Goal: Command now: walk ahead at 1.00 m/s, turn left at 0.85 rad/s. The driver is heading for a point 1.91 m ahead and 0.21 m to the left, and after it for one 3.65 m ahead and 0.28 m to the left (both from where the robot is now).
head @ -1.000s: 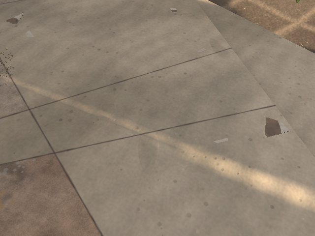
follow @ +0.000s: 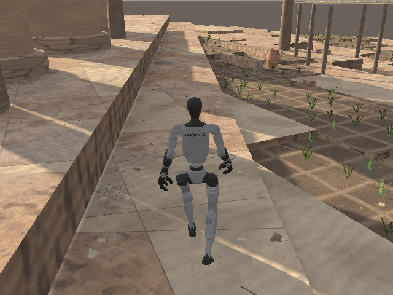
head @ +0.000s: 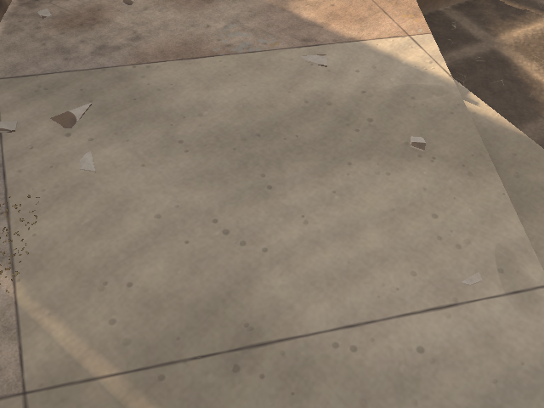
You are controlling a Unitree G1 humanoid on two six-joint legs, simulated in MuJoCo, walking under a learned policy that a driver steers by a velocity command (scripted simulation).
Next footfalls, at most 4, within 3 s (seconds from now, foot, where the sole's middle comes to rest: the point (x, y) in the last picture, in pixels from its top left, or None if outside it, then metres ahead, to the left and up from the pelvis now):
0.42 right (301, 345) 0.63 -0.07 -0.73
0.92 left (147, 245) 0.94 0.35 -0.73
1.40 right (180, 134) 1.41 0.31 -0.73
1.82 left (143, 65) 1.81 0.50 -0.73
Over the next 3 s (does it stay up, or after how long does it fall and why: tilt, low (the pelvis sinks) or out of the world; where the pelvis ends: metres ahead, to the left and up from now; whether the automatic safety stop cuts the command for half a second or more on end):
stays up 2.39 0.07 0.04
